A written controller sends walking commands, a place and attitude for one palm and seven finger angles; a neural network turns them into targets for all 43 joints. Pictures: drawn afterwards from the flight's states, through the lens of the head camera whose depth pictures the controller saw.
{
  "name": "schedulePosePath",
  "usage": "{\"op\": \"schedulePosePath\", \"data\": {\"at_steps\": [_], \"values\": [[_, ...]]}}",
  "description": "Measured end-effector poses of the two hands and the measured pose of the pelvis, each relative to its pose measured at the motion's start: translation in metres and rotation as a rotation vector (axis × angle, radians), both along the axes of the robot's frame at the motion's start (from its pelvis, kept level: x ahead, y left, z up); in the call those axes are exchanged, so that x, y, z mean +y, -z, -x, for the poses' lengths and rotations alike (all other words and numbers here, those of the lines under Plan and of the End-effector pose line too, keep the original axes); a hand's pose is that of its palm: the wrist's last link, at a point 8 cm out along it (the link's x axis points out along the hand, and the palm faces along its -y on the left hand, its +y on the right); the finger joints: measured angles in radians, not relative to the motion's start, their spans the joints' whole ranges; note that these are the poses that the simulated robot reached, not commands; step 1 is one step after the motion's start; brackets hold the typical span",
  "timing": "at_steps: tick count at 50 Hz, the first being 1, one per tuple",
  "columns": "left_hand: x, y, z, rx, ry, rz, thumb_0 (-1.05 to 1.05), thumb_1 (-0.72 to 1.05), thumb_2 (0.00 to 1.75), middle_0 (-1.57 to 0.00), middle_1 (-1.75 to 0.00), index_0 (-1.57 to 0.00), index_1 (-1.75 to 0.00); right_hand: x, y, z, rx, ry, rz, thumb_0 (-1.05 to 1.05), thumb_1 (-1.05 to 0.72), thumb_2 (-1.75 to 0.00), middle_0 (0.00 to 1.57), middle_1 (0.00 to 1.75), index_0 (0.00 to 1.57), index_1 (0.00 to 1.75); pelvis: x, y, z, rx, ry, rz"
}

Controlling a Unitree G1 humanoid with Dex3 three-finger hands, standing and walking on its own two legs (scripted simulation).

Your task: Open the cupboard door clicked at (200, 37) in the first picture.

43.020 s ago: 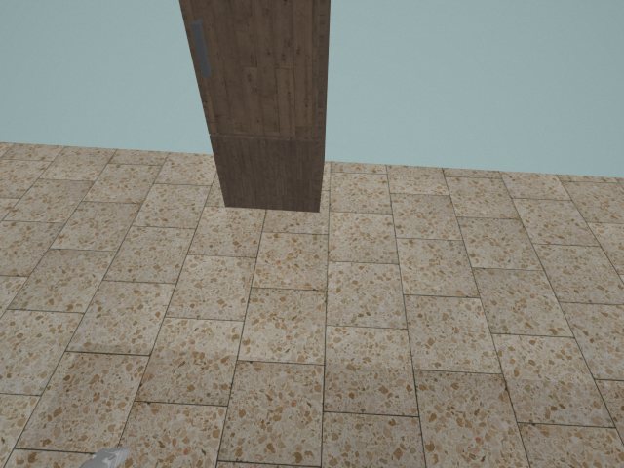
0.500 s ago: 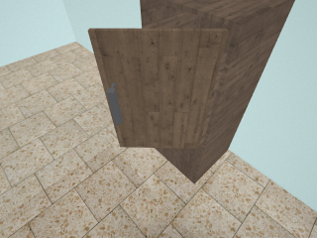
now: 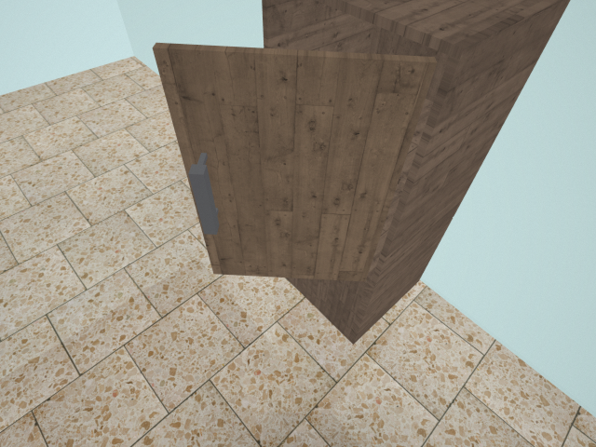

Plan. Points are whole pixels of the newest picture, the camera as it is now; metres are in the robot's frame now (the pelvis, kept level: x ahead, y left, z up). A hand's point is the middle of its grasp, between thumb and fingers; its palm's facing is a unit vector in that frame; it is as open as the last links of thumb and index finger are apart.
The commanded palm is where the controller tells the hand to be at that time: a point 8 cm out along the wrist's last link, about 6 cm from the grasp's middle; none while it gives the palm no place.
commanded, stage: come to a stop and stand still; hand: left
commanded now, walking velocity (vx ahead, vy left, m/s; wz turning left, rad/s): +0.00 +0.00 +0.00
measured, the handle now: (207, 194) +0.55 +0.21 -0.02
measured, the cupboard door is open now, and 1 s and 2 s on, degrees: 45 45 45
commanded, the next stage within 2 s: look again from close up in 0.60 s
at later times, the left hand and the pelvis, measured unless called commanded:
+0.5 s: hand out of the picture +0.01 +0.19 -0.17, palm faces +0.01 -0.97 -0.23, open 7.4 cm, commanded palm none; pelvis +0.00 +0.01 -0.01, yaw +0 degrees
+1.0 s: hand out of the picture +0.02 +0.17 -0.18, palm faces +0.00 -0.98 -0.20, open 7.3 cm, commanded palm none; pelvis +0.01 +0.00 +0.00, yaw +0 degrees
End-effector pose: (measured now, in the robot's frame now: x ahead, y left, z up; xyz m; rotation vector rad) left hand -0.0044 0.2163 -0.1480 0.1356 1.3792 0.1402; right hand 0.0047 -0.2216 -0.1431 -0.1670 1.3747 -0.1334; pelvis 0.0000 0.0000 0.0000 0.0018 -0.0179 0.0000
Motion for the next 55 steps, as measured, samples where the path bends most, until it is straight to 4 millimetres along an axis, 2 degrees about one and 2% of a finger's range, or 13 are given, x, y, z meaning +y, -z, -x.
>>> {"op": "schedulePosePath", "data": {"at_steps": [13, 20, 27, 38, 55], "values": [[0.001, 0.001, -0.001, 0.0, 0.002, -0.006, 0.0, 0.91, 0.9, -0.2, -0.3, -0.2, -0.3, -0.001, 0.0, -0.005, -0.003, 0.0, 0.007, 0.02, -0.92, -0.9, 0.2, 0.29, 0.2, 0.3, 0.002, 0.001, -0.002, 0.001, -0.003, 0.011], [0.014, -0.003, -0.002, -0.008, 0.01, -0.036, 0.0, 0.91, 0.9, -0.2, -0.3, -0.2, -0.3, 0.006, 0.01, -0.009, -0.052, -0.009, -0.012, 0.02, -0.92, -0.9, 0.2, 0.29, 0.2, 0.3, 0.01, 0.006, 0.0, -0.003, -0.009, 0.009], [0.021, -0.008, -0.008, -0.015, 0.018, -0.058, 0.0, 0.91, 0.9, -0.2, -0.3, -0.2, -0.3, 0.01, 0.013, -0.004, -0.043, -0.007, -0.034, 0.02, -0.93, -0.9, 0.2, 0.29, 0.2, 0.3, 0.011, 0.005, 0.0, -0.002, 0.0, -0.005], [0.012, -0.007, -0.015, -0.007, 0.023, -0.038, 0.0, 0.91, 0.9, -0.2, -0.3, -0.2, -0.3, 0.007, 0.009, 0.001, 0.002, -0.001, -0.035, 0.01, -0.91, -0.9, 0.2, 0.29, 0.2, 0.3, 0.003, 0.002, -0.005, 0.004, 0.005, -0.01], [0.0, -0.003, -0.021, 0.005, 0.011, -0.021, 0.0, 0.91, 0.9, -0.2, -0.3, -0.2, -0.3, -0.008, 0.003, -0.017, 0.001, -0.006, -0.005, 0.01, -0.91, -0.9, 0.2, 0.29, 0.2, 0.3, -0.007, 0.0, -0.014, 0.005, 0.0, -0.008]]}}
